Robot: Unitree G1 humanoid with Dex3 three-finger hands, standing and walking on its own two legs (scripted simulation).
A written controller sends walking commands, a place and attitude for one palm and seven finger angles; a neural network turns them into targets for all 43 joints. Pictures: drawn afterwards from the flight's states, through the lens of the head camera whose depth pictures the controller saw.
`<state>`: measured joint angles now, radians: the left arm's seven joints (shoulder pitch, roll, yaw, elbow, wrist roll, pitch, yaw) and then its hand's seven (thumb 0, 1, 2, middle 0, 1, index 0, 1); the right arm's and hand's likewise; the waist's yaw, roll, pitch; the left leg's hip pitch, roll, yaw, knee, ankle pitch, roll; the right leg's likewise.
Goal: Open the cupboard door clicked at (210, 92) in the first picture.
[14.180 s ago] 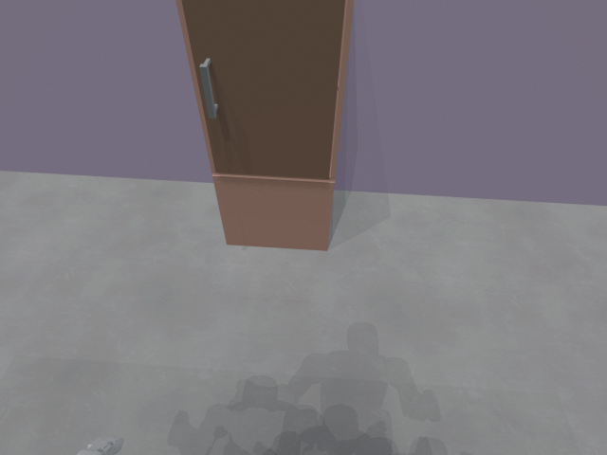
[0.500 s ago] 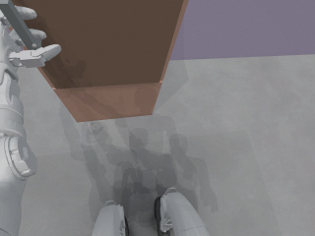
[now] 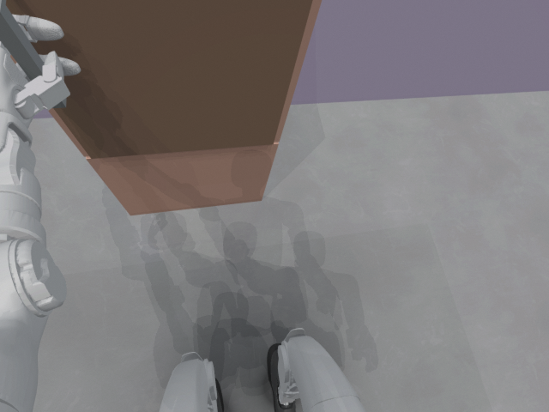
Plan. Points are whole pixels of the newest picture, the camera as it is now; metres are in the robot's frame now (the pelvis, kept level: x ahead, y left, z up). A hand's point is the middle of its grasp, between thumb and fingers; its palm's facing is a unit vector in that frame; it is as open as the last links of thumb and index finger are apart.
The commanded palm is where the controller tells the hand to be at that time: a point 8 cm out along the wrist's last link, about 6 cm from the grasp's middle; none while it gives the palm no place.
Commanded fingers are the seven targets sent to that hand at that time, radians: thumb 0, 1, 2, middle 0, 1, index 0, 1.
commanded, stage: pull the door open along its arc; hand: left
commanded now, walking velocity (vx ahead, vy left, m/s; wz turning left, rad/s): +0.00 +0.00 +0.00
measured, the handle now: (32, 49) +0.59 +0.24 +0.07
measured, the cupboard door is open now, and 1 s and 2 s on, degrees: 0 45 45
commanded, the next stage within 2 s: open thumb and fingers to let go in 0.90 s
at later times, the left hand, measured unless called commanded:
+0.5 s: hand (85, 160) +0.43 +0.18 +0.06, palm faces +0.16 -0.98 +0.07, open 5.6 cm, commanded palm +0.38 +0.21 +0.06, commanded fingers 0.00 0.90 0.90 -0.40 -1.35 -0.40 -1.35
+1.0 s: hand (203, 256) +0.31 +0.05 +0.06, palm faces +0.41 -0.91 -0.02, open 5.7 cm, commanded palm +0.27 +0.10 +0.06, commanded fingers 0.00 0.83 0.87 -0.40 -1.34 -0.40 -1.34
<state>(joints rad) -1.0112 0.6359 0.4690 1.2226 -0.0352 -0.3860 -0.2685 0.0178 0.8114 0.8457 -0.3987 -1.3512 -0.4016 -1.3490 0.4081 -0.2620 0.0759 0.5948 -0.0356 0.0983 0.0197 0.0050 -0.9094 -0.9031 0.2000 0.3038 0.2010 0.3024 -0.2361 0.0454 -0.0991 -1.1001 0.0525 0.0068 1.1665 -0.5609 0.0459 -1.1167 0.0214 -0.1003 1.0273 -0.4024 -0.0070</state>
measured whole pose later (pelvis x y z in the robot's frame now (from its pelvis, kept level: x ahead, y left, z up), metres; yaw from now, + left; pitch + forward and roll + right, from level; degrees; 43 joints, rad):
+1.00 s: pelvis +0.00 -0.03 +0.02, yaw +4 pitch +15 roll +0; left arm -0.02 -0.12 -0.19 0.33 0.13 -0.38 0.59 0.03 0.74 0.76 -0.36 -1.35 -0.38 -1.35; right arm 0.19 -0.17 0.01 0.58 -0.08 -0.02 0.04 0.01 -0.91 -0.90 0.20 0.30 0.20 0.30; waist -0.01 0.02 -0.15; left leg -0.78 0.01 0.01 1.03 -0.52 0.00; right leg -0.84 -0.02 -0.09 1.01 -0.43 -0.05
